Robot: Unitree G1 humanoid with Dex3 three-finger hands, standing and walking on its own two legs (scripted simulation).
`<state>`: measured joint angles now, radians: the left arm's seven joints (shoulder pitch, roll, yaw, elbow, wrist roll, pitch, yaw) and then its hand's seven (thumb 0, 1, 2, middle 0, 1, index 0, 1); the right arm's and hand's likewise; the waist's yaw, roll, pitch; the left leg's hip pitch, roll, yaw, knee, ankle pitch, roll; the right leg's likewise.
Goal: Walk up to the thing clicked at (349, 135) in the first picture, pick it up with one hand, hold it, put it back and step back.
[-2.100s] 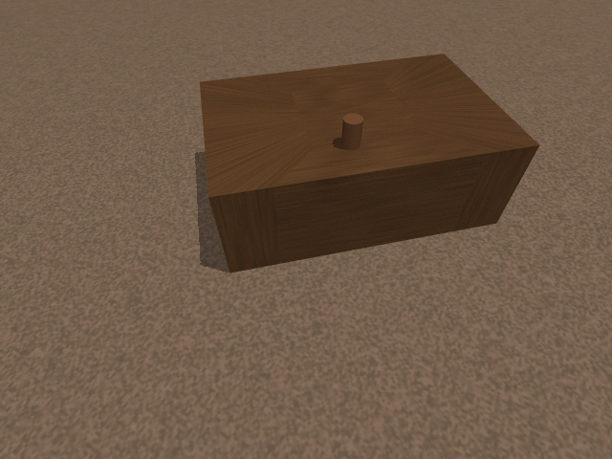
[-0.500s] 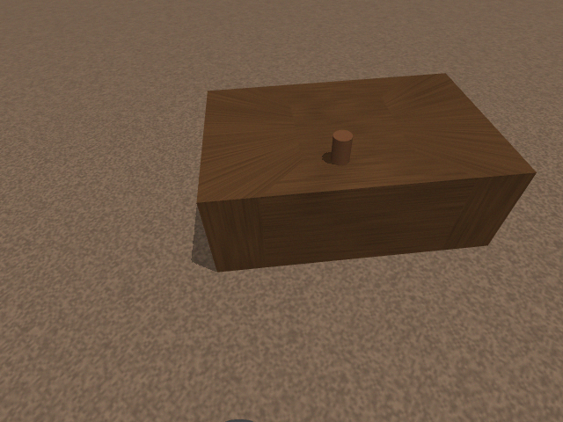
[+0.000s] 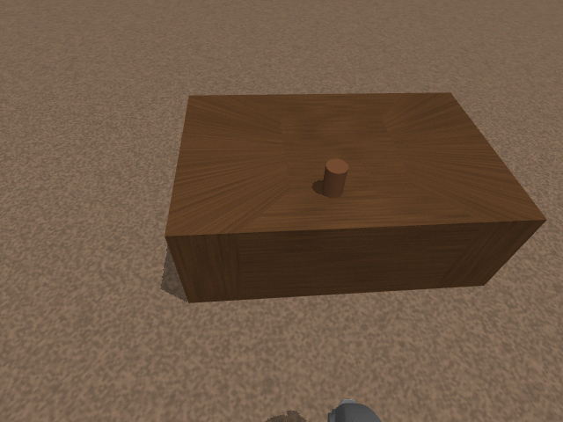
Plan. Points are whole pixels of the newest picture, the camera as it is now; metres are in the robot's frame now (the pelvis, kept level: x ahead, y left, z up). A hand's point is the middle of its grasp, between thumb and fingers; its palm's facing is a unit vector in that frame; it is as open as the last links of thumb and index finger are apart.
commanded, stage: walk up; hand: right
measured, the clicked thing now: (334, 178) +0.86 -0.18 -0.29
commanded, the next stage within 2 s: none
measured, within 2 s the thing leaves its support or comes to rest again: neither
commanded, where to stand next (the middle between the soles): +0.39 -0.09 m, yaw +5 degrees
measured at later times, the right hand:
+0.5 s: hand (489, 342) +0.28 -0.36 -0.13, palm faces -0.18 +0.91 -0.37, open 7.4 cm
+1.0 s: hand (484, 290) +0.40 -0.41 -0.16, palm faces -0.10 +0.92 -0.37, open 7.4 cm
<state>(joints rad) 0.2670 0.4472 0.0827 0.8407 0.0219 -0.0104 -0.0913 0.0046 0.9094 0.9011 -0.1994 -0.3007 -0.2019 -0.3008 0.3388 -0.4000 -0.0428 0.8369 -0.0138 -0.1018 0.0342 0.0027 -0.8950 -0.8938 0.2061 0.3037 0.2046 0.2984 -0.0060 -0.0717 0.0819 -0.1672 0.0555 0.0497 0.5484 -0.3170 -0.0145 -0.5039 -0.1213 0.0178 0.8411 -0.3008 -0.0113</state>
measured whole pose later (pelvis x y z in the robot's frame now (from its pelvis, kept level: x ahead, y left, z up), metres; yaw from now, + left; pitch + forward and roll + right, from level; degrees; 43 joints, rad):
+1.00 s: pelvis +0.31 -0.14 -0.02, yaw +4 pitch -3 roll +0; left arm 0.29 0.43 0.07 0.89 0.02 -0.06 -0.02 0.00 0.91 0.90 -0.20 -0.30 -0.20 -0.30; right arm 0.28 -0.43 -0.04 0.85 -0.01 -0.01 0.02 0.00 -0.90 -0.89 0.20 0.30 0.20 0.30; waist -0.01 0.04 0.09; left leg -0.30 0.10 0.04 0.77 -0.43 0.02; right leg -0.41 -0.05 -0.02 0.68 -0.24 0.02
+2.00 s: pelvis +0.34 -0.10 +0.01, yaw +5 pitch -2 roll +0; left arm 0.13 0.37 0.00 1.11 0.01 -0.03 -0.01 0.00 0.91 0.90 -0.20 -0.30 -0.20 -0.30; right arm 0.09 -0.36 0.00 1.08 -0.01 -0.01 0.02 0.00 -0.90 -0.89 0.20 0.30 0.20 0.30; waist 0.01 0.01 0.06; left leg -0.17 0.04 0.05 0.51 -0.30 -0.01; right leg -0.24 -0.03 0.00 0.51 -0.23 0.02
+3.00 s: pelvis +0.35 -0.10 +0.02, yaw +3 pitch -2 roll +0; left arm 0.07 0.35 0.01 1.14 0.01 -0.01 0.00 0.00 0.91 0.90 -0.20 -0.30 -0.20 -0.30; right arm 0.08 -0.35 -0.02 1.13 -0.01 0.00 0.01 0.00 -0.90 -0.89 0.20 0.30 0.20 0.30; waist -0.01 0.00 0.06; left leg -0.05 0.04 0.09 0.34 -0.24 -0.02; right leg -0.16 -0.02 0.03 0.38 -0.18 0.03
